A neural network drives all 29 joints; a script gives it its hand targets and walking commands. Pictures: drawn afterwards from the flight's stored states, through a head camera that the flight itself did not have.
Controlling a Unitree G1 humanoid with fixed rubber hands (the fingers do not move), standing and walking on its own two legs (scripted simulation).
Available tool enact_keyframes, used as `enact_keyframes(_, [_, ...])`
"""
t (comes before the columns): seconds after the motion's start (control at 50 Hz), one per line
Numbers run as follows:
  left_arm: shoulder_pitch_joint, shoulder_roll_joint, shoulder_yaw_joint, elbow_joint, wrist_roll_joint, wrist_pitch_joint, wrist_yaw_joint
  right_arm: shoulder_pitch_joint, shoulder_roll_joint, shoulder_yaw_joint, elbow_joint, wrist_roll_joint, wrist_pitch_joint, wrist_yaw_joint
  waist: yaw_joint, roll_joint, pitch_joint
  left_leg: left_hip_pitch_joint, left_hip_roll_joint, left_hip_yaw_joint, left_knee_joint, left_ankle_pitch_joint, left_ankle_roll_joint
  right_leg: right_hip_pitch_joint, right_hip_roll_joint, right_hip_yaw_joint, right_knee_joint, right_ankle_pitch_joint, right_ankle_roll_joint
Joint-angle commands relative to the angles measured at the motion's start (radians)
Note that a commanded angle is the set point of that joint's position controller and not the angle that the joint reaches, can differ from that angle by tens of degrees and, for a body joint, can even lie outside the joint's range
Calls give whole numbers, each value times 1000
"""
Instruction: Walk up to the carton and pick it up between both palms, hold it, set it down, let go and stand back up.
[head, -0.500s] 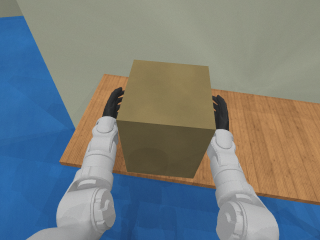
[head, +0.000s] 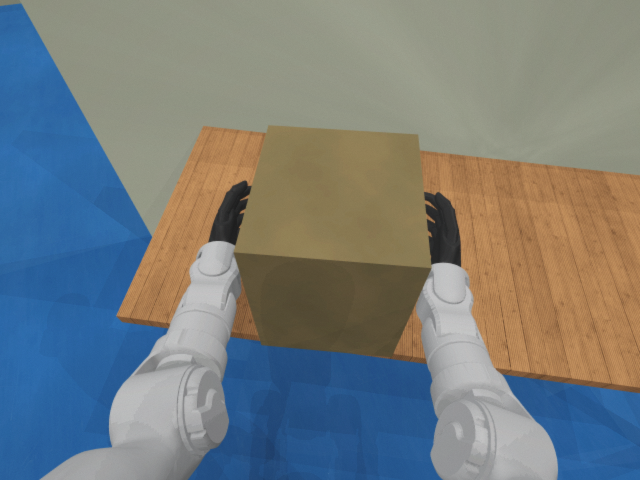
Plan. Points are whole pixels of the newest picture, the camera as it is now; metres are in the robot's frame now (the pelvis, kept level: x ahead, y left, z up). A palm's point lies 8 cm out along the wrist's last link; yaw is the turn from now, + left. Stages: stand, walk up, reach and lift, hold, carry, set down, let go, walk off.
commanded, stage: set down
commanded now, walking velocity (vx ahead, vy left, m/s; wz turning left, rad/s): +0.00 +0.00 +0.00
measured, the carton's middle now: (333, 248) +0.42 +0.01 +0.01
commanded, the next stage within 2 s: none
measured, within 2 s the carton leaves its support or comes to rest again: rests again in 0.22 s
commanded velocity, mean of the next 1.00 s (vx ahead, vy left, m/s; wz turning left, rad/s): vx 0.00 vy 0.00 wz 0.00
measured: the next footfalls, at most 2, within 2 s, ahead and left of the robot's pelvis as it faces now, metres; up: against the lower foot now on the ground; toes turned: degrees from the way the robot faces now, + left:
none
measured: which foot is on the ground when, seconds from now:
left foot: down 0.00-1.00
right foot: down 0.00-1.00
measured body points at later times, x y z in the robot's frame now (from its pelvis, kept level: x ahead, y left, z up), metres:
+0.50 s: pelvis -0.01 +0.01 +0.00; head +0.08 +0.01 +0.44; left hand +0.42 +0.16 +0.01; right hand +0.40 -0.14 +0.02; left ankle +0.01 +0.14 -0.75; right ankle -0.05 -0.13 -0.75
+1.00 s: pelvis -0.02 +0.01 -0.01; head +0.06 +0.02 +0.43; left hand +0.44 +0.16 +0.03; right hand +0.41 -0.14 +0.02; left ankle +0.01 +0.14 -0.75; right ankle -0.05 -0.13 -0.75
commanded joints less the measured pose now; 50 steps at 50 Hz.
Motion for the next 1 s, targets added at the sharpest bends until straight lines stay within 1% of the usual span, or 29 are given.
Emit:
enact_keyframes(0.0, [-684, -565, -295, -106, 18, -104, -100, -653, 576, 401, -53, -71, -78, 138, 10, 57, -705, 396, -37, 54, 86, 443, -4, 248, 25, -50, 92, 702, 39])
enact_keyframes(0.04, [-697, -568, -300, -96, 11, -122, -95, -656, 586, 408, -42, -71, -86, 139, 14, 51, -728, 377, -37, 56, 90, 440, -4, 253, 24, -45, 98, 705, 37])
enact_keyframes(0.06, [-692, -572, -303, -88, 8, -130, -92, -645, 584, 405, -35, -73, -91, 139, 6, 57, -733, 381, -36, 52, 92, 450, -6, 245, 26, -48, 99, 711, 35])
enact_keyframes(0.1, [-697, -570, -305, -82, 9, -148, -90, -636, 592, 410, -22, -78, -95, 139, 8, 60, -752, 384, -36, 53, 100, 453, -5, 223, 25, -46, 101, 701, 36])
enact_keyframes(0.12, [-700, -575, -309, -75, 11, -155, -88, -633, 592, 413, -22, -80, -99, 140, 9, 73, -752, 389, -33, 49, 104, 471, -8, 206, 24, -45, 100, 701, 34])
enact_keyframes(0.18, [-696, -573, -309, -62, 3, -179, -87, -617, 601, 415, -4, -86, -108, 141, 2, 55, -768, 377, -31, 44, 109, 464, -6, 204, 25, -44, 104, 706, 33])
enact_keyframes(0.2, [-703, -572, -314, -59, 1, -187, -85, -620, 606, 415, 4, -88, -112, 141, 6, 61, -774, 364, -32, 44, 109, 465, -4, 199, 24, -43, 109, 712, 34])
enact_keyframes(0.22, [-694, -566, -304, -43, 5, -193, -85, -618, 605, 420, -1, -90, -115, 140, 11, 52, -775, 359, -33, 46, 110, 454, 0, 199, 24, -41, 111, 710, 37])
enact_keyframes(0.28, [-701, -566, -311, -21, 3, -214, -82, -618, 604, 416, 13, -94, -125, 139, 7, 64, -776, 337, -33, 44, 111, 449, -2, 198, 23, -38, 117, 711, 35])
enact_keyframes(0.3, [-698, -562, -307, -3, 0, -218, -83, -620, 600, 418, 14, -98, -126, 138, 9, 48, -775, 333, -32, 43, 112, 439, 1, 196, 26, -38, 117, 698, 34])
enact_keyframes(0.34, [-700, -552, -301, 9, 2, -225, -85, -614, 595, 404, 33, -104, -125, 139, 3, 42, -749, 328, -32, 43, 108, 416, 2, 183, 27, -40, 112, 669, 33])
enact_keyframes(0.42, [-696, -544, -275, 42, 17, -234, -89, -607, 596, 390, 51, -110, -122, 142, 10, 54, -733, 301, -33, 48, 100, 386, 5, 188, 23, -35, 114, 653, 33])
enact_keyframes(0.54, [-691, -532, -253, 58, 25, -252, -82, -602, 588, 355, 66, -133, -135, 147, 13, 46, -729, 325, -31, 49, 100, 382, 0, 136, 29, -47, 98, 587, 29])
enact_keyframes(0.6, [-681, -516, -242, 71, 32, -256, -79, -600, 562, 340, 73, -139, -140, 148, 12, 44, -730, 321, -29, 50, 99, 372, 1, 137, 32, -45, 96, 566, 23])
enact_keyframes(0.62, [-673, -505, -234, 77, 37, -256, -76, -602, 556, 335, 73, -141, -142, 148, 21, 44, -713, 321, -30, 52, 99, 374, 0, 131, 32, -44, 94, 562, 25])
enact_keyframes(0.64, [-676, -484, -234, 71, 28, -258, -72, -596, 528, 325, 78, -137, -143, 145, 15, 47, -730, 327, -30, 54, 104, 379, -4, 125, 34, -43, 96, 561, 24])
enact_keyframes(0.66, [-680, -467, -224, 78, 38, -257, -68, -603, 510, 312, 87, -141, -140, 144, 16, 53, -718, 318, -31, 57, 102, 370, -6, 121, 34, -42, 93, 546, 23])
enact_keyframes(0.72, [-672, -308, -204, 74, 13, -264, -38, -590, 339, 300, 89, -85, -141, 120, 23, 73, -779, 333, -29, 68, 134, 416, -23, 97, 46, -34, 110, 556, 20])
enact_keyframes(0.74, [-675, -254, -191, 73, 6, -266, -26, -589, 290, 288, 98, -67, -139, 108, 27, 80, -781, 324, -29, 68, 146, 427, -23, 87, 47, -30, 117, 566, 18])
enact_keyframes(0.76, [-654, -127, -172, 79, -22, -267, -6, -576, 153, 281, 92, -30, -139, 89, 31, 77, -802, 319, -30, 74, 158, 441, -29, 95, 50, -24, 129, 589, 20])
enact_keyframes(0.78, [-653, -77, -121, 71, -10, -266, 7, -580, 125, 237, 93, -24, -137, 69, 30, 59, -764, 273, -34, 68, 149, 392, -20, 114, 45, -20, 123, 572, 21])
enact_keyframes(0.8, [-662, 0, -95, 72, -21, -264, 16, -594, 60, 224, 78, -2, -136, 54, 36, 57, -768, 236, -37, 74, 149, 363, -15, 137, 42, -12, 138, 577, 23])
enact_keyframes(0.82, [-669, 88, -75, 62, -41, -264, 32, -602, -39, 202, 72, 25, -133, 34, 30, 51, -788, 206, -43, 79, 152, 354, -16, 150, 43, -8, 154, 604, 28])
enact_keyframes(0.84, [-679, 123, -72, 57, -63, -261, 45, -627, -66, 209, 61, 68, -127, 17, 32, 46, -793, 181, -47, 77, 160, 339, -7, 153, 42, -2, 166, 608, 30])
enact_keyframes(0.86, [-701, 185, -87, 49, -102, -258, 62, -646, -141, 217, 51, 114, -124, 0, 28, 55, -842, 172, -47, 76, 174, 357, -10, 150, 46, 1, 185, 638, 30])
enact_keyframes(0.9, [-728, 235, -138, 69, -175, -245, 82, -677, -186, 256, 55, 200, -96, -29, 5, 44, -858, 147, -54, 68, 194, 301, -2, 135, 48, 7, 195, 614, 30])
enact_keyframes(0.92, [-750, 232, -159, 73, -207, -241, 87, -691, -171, 269, 65, 231, -80, -36, 0, 34, -849, 142, -56, 62, 206, 284, 0, 93, 50, 0, 203, 589, 32])
enact_keyframes(0.96, [-770, 280, -201, 109, -259, -224, 91, -709, -227, 295, 83, 288, -53, -47, -12, 44, -891, 166, -56, 52, 229, 282, -4, 48, 54, 1, 214, 571, 34])
enact_keyframes(0.98, [-771, 303, -216, 108, -279, -217, 96, -716, -260, 311, 69, 321, -47, -50, -8, 57, -938, 196, -54, 50, 247, 300, -12, 22, 59, -8, 222, 562, 33])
